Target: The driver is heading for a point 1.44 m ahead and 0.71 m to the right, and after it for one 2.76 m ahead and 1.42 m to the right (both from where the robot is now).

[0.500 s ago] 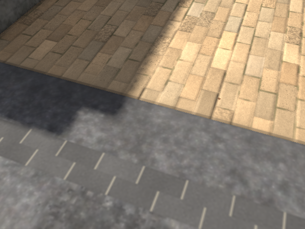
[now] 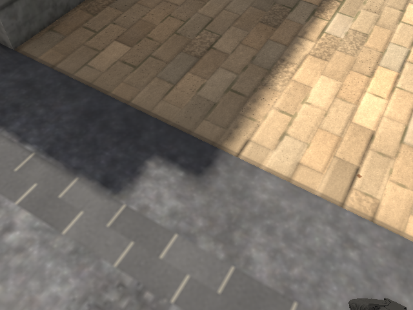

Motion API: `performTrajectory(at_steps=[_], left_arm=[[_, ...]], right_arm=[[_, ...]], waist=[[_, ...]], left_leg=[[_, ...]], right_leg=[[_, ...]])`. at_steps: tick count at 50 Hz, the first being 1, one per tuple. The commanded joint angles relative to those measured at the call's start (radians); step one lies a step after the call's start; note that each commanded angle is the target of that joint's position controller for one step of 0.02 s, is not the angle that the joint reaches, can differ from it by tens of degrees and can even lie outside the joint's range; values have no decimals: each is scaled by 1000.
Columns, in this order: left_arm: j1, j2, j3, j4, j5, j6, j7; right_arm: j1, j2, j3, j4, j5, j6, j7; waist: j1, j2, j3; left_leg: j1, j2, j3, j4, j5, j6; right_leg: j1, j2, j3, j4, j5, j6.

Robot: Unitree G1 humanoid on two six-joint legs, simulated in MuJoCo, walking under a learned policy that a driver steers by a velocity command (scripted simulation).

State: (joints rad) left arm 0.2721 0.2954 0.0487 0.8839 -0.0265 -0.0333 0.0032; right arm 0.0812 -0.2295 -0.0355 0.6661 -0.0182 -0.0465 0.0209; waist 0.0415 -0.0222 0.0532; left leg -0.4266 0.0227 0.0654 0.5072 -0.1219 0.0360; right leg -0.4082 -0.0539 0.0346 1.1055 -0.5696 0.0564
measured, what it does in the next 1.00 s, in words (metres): steps on the spot, turning right: right foot, then left foot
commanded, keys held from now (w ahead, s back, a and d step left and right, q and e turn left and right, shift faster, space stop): e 1.00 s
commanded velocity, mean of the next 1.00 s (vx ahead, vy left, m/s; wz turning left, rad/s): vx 0.04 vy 0.00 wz -0.52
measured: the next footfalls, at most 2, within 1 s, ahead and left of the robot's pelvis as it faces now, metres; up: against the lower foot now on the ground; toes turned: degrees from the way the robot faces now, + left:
right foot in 0.32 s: +0.08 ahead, -0.14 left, +0.00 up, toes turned -15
left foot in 0.82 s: +0.16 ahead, +0.06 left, +0.00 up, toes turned -33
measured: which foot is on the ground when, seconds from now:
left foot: down 0.00-0.32, up 0.34-0.80, down 0.82-1.00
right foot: up 0.00-0.30, down 0.32-0.82, up 0.84-1.00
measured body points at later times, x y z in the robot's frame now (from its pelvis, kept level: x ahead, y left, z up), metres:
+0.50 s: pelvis +0.04 -0.05 +0.01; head +0.07 -0.09 +0.46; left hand +0.23 +0.20 -0.08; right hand +0.12 -0.36 -0.11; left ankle +0.08 +0.10 -0.65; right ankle +0.04 -0.13 -0.73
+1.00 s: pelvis +0.07 -0.01 +0.01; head +0.11 -0.02 +0.46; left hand +0.36 +0.15 -0.09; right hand +0.02 -0.33 -0.08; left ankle +0.13 +0.08 -0.73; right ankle -0.03 -0.12 -0.64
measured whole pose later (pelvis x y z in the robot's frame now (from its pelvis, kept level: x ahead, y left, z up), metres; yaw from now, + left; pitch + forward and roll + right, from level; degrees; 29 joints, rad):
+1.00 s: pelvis +0.07 -0.01 +0.01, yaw -35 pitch +2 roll +0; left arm 0.20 0.36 0.11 0.64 -0.02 0.06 0.02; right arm 0.13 -0.26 -0.07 0.78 -0.01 0.00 -0.03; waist 0.00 -0.06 0.04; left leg -0.24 0.01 0.02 0.44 -0.23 0.01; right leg -0.54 0.05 0.10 1.14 -0.42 0.08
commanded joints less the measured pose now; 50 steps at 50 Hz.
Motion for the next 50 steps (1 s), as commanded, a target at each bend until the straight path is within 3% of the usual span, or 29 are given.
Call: performTrajectory(at_steps=[1, 4, 8, 12, 15, 16, 17, 18, 19, 20, 21, 22, 24, 29, 32, 36, 38, 40, 41, 42, 43, 44, 45, 46, 47, 50], left_arm=[[103, 74, 31, -36, 10, 48, 29], [77, 66, 41, -71, 15, 71, 43], [-24, 55, 39, -131, 21, 79, 26], [-65, 70, 45, -173, 19, 86, 1], [-12, 69, 53, -171, 22, 85, -15], [20, 98, 66, -163, 30, 83, -11], [38, 200, 92, -175, 33, 77, 6], [24, 287, 101, -209, 47, 67, 10], [49, 248, 93, -212, 67, 42, -1], [14, 226, 86, -216, 62, 21, -4], [-50, 201, 82, -227, 40, 15, 2], [-91, 165, 70, -239, 20, 18, 9], [-98, 146, 60, -252, 21, 25, 22], [-61, 171, 71, -264, 15, 38, 41], [-74, 184, 77, -280, 19, 49, 41], [-99, 185, 78, -298, 18, 59, 30], [-118, 182, 77, -308, 12, 64, 29], [-153, 173, 72, -322, -1, 73, 34], [-134, 139, 63, -329, 4, 74, 36], [-57, 73, 46, -325, 19, 72, 31], [-70, 150, 71, -350, 14, 60, 29], [-60, 220, 94, -325, 16, 58, 28], [-52, 224, 102, -305, 12, 64, 26], [-37, 194, 97, -286, 12, 77, 29], [-38, 170, 90, -289, 12, 85, 26], [-109, 116, 69, -333, -2, 84, 18]], right_arm=[[10, -138, -48, -17, -13, -11, -9], [-24, -147, -54, 2, -16, -15, -29], [-12, -169, -63, 36, -3, 4, -61], [-1, -200, -75, 62, 14, 28, -61], [-14, -208, -80, 80, 42, 45, -59], [30, -176, -74, 103, 44, 51, -58], [60, -128, -63, 102, 17, 56, -53], [-6, -116, -57, 44, -8, 53, -56], [-76, -151, -66, 31, -3, 51, -59], [-81, -162, -73, 34, 19, 53, -61], [-50, -160, -77, 59, 19, 57, -69], [-40, -176, -83, 70, 11, 59, -75], [-21, -167, -85, 77, 10, 55, -74], [-56, -127, -68, 69, 20, 45, -67], [-62, -132, -66, 70, 24, 40, -57], [-42, -149, -69, 72, 30, 25, -42], [-16, -156, -71, 74, 32, 15, -33], [56, -165, -77, 94, 30, 6, -25], [90, -214, -91, 99, 19, 8, -27], [69, -279, -101, 85, 4, 20, -39], [70, -280, -100, 81, -26, 21, -33], [21, -230, -86, 54, -19, 17, -35], [-26, -187, -76, 45, -6, 20, -40], [-46, -166, -67, 34, 7, 23, -45], [-47, -164, -64, 34, 16, 26, -51], [18, -183, -66, 43, 6, 41, -68]], waist=[[10, 154, -177], [16, 158, -146], [-16, 146, -134], [-31, 145, -133], [5, 127, -138], [6, 69, -126], [-22, -169, -103], [-23, -349, -76], [32, -220, -149], [6, -160, -142], [-28, -99, -141], [-41, -99, -140], [-57, -98, -172], [-29, -102, -174], [-21, -124, -152], [-19, -143, -151], [-30, -149, -160], [-77, -133, -166], [-70, -64, -185], [-4, 201, -189], [-20, 317, -153], [-14, 206, -128], [1, 164, -110], [1, 147, -98], [-9, 151, -82], [-56, 175, -78]], left_leg=[[146, 260, -155, -226, 376, 209], [101, 279, -90, -274, 241, 217], [144, 297, -47, -289, 70, 206], [209, 331, -29, -246, 64, 186], [224, 306, 13, -126, 46, 115], [188, 255, 52, -23, -26, 54], [24, 139, 154, 246, -211, -44], [-259, -17, 97, 491, -545, -115], [-279, -21, -65, 640, -557, -99], [-292, -6, -106, 674, -469, -77], [-297, 11, -124, 661, -379, -70], [-288, 18, -133, 642, -328, -73], [-223, -5, -129, 647, -255, -82], [-196, -29, -148, 407, -198, -110], [-116, -43, -150, 298, -206, -117], [-22, -64, -155, 185, -239, -105], [30, -70, -154, 87, -223, -91], [179, -56, -135, -133, -45, -64], [307, 61, -213, -167, 37, -22], [408, 277, -410, -167, 276, 77], [340, 405, -589, -201, 343, 240], [312, 381, -515, -200, 302, 246], [297, 307, -407, -186, 252, 196], [295, 252, -328, -180, 211, 162], [296, 239, -289, -181, 226, 162], [351, 219, -201, -199, 245, 178]], right_leg=[[-33, -37, -2, 53, 115, 31], [-54, -43, -9, 3, 188, 30], [-56, -62, -25, -155, 264, 5], [-10, -43, -70, -289, 230, -27], [113, 6, -126, -518, 324, -83], [177, 23, -94, -621, 418, -118], [266, -149, 171, -736, 723, -189], [334, -332, 459, -760, 930, -376], [315, -330, 463, -782, 856, -422], [314, -275, 383, -780, 799, -372], [312, -228, 322, -765, 746, -312], [299, -212, 294, -760, 751, -284], [281, -175, 258, -754, 803, -275], [333, -151, 288, -744, 713, -275], [269, -139, 331, -748, 612, -283], [242, -125, 410, -724, 641, -284], [255, -112, 449, -695, 689, -272], [209, -59, 438, -644, 637, -218], [109, -7, 392, -563, 468, -167], [-54, 146, 211, -332, 66, -104], [-201, 179, 130, -137, -109, -57], [-205, 117, 144, 12, -37, -32], [-209, 106, 131, 63, 35, -16], [-216, 100, 116, 106, 84, 4], [-235, 93, 105, 138, 126, 22], [-255, 65, 32, 35, 184, 46]])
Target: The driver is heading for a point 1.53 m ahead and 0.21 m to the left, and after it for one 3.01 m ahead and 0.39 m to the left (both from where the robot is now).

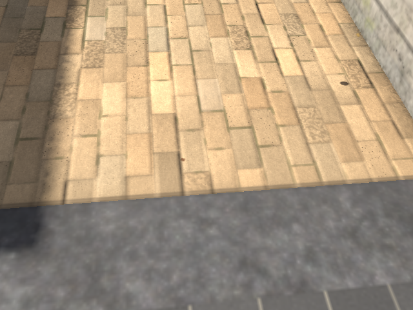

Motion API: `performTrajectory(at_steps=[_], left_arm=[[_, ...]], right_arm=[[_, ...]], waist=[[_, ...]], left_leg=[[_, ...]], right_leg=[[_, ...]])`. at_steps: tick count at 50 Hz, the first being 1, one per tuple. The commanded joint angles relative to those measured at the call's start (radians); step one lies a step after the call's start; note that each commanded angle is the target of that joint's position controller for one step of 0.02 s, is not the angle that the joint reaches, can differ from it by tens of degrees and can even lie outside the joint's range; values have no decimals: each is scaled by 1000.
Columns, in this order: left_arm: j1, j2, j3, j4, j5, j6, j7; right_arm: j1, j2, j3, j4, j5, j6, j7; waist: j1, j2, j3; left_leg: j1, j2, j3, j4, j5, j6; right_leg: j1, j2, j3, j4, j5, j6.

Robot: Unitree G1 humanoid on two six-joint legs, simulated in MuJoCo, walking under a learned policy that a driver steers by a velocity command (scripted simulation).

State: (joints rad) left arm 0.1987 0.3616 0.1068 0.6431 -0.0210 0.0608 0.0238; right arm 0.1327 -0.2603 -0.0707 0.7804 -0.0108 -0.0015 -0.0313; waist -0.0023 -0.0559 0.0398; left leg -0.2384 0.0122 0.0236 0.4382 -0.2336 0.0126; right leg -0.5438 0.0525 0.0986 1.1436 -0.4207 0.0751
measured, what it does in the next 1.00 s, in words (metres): steps on the spot: right foot, then left foot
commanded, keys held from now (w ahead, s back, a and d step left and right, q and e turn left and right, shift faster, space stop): no key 1.00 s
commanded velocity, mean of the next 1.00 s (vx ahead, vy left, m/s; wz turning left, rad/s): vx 0.00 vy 0.00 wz -0.14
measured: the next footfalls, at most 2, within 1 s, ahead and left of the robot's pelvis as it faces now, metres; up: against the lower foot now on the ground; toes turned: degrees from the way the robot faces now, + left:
right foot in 0.22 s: +0.03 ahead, -0.15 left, +0.00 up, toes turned -4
left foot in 0.54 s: +0.04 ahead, +0.09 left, +0.00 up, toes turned -5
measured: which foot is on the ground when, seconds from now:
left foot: down 0.00-0.22, up 0.24-0.52, down 0.54-1.00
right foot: up 0.00-0.20, down 0.22-1.00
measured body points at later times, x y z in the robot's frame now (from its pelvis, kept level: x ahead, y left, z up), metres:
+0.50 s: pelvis +0.00 -0.05 +0.00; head +0.02 -0.06 +0.45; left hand +0.20 +0.17 -0.09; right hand +0.07 -0.34 -0.13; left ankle -0.01 +0.10 -0.72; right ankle -0.01 -0.15 -0.74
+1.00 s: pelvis +0.00 -0.03 -0.01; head +0.01 -0.03 +0.44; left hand +0.12 +0.22 -0.14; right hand +0.06 -0.30 -0.14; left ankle +0.00 +0.10 -0.74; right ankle -0.01 -0.15 -0.74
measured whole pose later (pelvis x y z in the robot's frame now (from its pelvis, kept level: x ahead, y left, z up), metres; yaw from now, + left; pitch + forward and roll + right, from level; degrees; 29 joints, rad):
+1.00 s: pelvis +0.00 -0.03 -0.01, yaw -6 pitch -2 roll +0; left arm 0.19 0.24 0.05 0.90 0.01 0.01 0.03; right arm 0.18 -0.24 -0.02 0.97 -0.01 -0.01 -0.03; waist 0.00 0.00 0.04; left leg -0.17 0.02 0.00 0.50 -0.30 -0.02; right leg -0.20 0.01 0.02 0.50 -0.27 0.00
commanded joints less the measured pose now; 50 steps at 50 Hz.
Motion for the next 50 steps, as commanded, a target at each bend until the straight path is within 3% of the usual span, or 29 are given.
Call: performTrajectory(at_steps=[1, 4, 6, 8, 10, 11, 12, 13, 14, 15, 17, 19, 21, 24, 26, 27, 28, 29, 30, 31, 33, 42, 50], left_arm=[[-61, 38, 4, -106, -4, -12, -3], [-70, 8, -15, -123, 12, -16, -10], [-57, 16, -16, -120, 11, -17, -14], [-34, 25, -13, -111, 10, -14, -17], [37, 18, -11, -77, 13, -15, -21], [44, 44, -7, -78, 17, -15, -17], [66, 115, 2, -93, 25, -14, -3], [23, 106, -10, -101, 54, -28, -10], [7, 64, -20, -101, 58, -48, -20], [-18, 41, -30, -83, 59, -63, -23], [-72, 52, -27, -72, 40, -76, -21], [-88, 26, -37, -56, 39, -78, -16], [-100, 9, -40, -42, 38, -76, -15], [-88, 9, -41, -13, 35, -68, -16], [-106, -5, -48, 6, 24, -65, -17], [-76, -15, -52, 24, 24, -69, -19], [-50, -24, -55, 36, 38, -75, -21], [-11, -22, -50, 38, 46, -78, -26], [-57, -9, -51, 44, 50, -75, -22], [-87, -1, -46, 45, 42, -71, -18], [-89, -10, -45, 55, 36, -58, -7], [-43, -20, -38, 145, 31, -61, -2], [-18, -14, -39, 228, 27, -63, 8]], right_arm=[[-5, -162, -34, -66, -3, 0, -17], [-5, -200, -43, -66, 5, 6, -7], [-13, -218, -47, -67, 14, 8, 6], [-8, -221, -44, -58, 28, 7, 15], [-21, -198, -31, -46, 44, 7, 18], [34, -158, -15, -21, 36, 0, 23], [55, -82, 13, -36, -15, -10, 33], [8, -82, 14, -64, -9, -10, 25], [-25, -158, -6, -60, 4, -2, 14], [-17, -169, -14, -48, 14, 5, 13], [18, -170, -23, -12, 8, 20, 3], [50, -142, -19, 7, 10, 22, 5], [43, -111, -6, 11, 14, 20, 7], [18, -107, 2, 6, 15, 17, 8], [58, -99, 8, 24, 10, 12, 12], [67, -117, 8, 29, -4, 8, 14], [74, -163, 3, 24, -10, 6, 12], [54, -219, -12, 43, 6, 6, 12], [31, -166, -4, 39, 12, 1, 18], [24, -137, 6, 43, 3, -4, 19], [19, -124, 13, 54, -2, -17, 17], [47, -113, 24, 112, 4, -18, 1], [46, -101, 29, 161, 6, -14, 1]], waist=[[-34, 212, -77], [-40, 225, -112], [-38, 241, -113], [-28, 242, -109], [18, 219, -107], [14, 161, -122], [-15, -74, -189], [-6, -213, -168], [28, -138, -142], [11, -130, -117], [-5, -108, -84], [-24, -85, -95], [-16, -84, -101], [6, -85, -103], [-28, -65, -97], [-28, -31, -97], [-5, 28, -97], [53, 153, -79], [14, 151, -64], [6, 140, -45], [2, 132, -37], [-9, 59, -32], [-6, 52, -27]], left_leg=[[193, 241, -161, -126, 376, 213], [184, 258, -126, -110, 414, 222], [146, 264, -114, -103, 431, 221], [140, 269, -120, -76, 410, 211], [83, 241, -93, -7, 360, 157], [7, 207, -61, 42, 258, 85], [-138, 121, 28, 244, -61, -16], [-221, 53, 6, 328, -376, -61], [-221, 68, -38, 441, -400, -81], [-225, 71, -57, 490, -364, -84], [-231, 73, -68, 510, -275, -96], [-165, 63, -61, 502, -214, -106], [-121, 60, -46, 391, -184, -106], [-66, 49, -34, 230, -160, -98], [41, 36, -18, 14, 23, -76], [114, 52, -48, -48, 165, -58], [160, 113, -113, -48, 311, -32], [103, 116, -96, 5, 231, 9], [22, 99, -98, -22, 86, 25], [-9, 90, -98, -40, 35, 14], [-11, 76, -85, -43, 52, -8], [28, 53, -66, -20, 73, -9], [33, 38, -54, -25, 90, -8]], right_leg=[[-112, -51, -34, -57, 29, 33], [19, -73, -68, -237, -10, 21], [114, -65, -105, -341, -8, 7], [185, -52, -122, -476, 44, -15], [348, -28, -146, -742, 242, -65], [477, -66, -81, -810, 376, -93], [632, -285, 177, -792, 709, -151], [508, -424, 296, -788, 748, -328], [455, -397, 279, -815, 655, -374], [429, -346, 218, -820, 594, -339], [404, -293, 155, -819, 568, -286], [368, -263, 97, -808, 650, -282], [374, -238, 68, -795, 625, -277], [391, -250, 107, -783, 551, -292], [355, -227, 104, -769, 442, -259], [321, -202, 98, -768, 362, -215], [289, -156, 67, -739, 262, -168], [297, -92, 4, -754, 198, -134], [352, -70, -25, -727, 188, -106], [365, -69, -30, -709, 199, -104], [364, -77, -23, -702, 259, -112], [355, -79, -29, -711, 314, -100], [370, -80, -35, -714, 339, -93]])
Keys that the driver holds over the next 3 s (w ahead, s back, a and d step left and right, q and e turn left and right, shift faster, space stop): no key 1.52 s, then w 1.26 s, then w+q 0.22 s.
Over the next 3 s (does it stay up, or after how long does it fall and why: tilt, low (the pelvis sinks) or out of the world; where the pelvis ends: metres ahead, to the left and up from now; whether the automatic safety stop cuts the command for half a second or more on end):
stays up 0.68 -0.13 0.00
